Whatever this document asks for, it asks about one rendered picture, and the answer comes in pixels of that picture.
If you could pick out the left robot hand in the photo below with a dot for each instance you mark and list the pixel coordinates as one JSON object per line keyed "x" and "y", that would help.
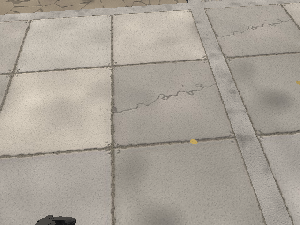
{"x": 51, "y": 220}

